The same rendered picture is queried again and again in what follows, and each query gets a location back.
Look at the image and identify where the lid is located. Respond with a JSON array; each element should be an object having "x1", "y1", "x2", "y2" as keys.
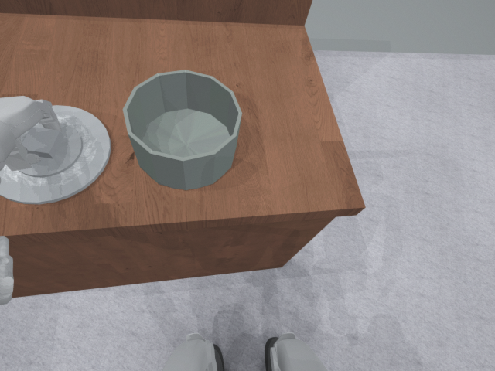
[{"x1": 0, "y1": 105, "x2": 111, "y2": 204}]

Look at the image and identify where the table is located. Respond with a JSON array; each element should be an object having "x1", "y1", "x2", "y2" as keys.
[{"x1": 0, "y1": 0, "x2": 366, "y2": 298}]

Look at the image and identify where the pot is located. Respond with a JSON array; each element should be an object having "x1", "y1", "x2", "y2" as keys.
[{"x1": 123, "y1": 70, "x2": 242, "y2": 190}]

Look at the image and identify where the robot right shin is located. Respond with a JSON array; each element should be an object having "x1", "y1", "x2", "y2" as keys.
[{"x1": 275, "y1": 332, "x2": 296, "y2": 344}]

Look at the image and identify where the robot left hand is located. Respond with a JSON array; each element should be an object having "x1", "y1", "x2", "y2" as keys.
[{"x1": 0, "y1": 96, "x2": 61, "y2": 171}]

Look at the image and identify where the left robot forearm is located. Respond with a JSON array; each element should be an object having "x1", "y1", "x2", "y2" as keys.
[{"x1": 0, "y1": 121, "x2": 15, "y2": 184}]

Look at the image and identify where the robot left thigh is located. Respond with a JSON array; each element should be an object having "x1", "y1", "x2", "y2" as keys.
[{"x1": 162, "y1": 339, "x2": 216, "y2": 371}]

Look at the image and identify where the knob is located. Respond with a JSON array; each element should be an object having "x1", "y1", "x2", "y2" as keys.
[{"x1": 22, "y1": 127, "x2": 64, "y2": 159}]

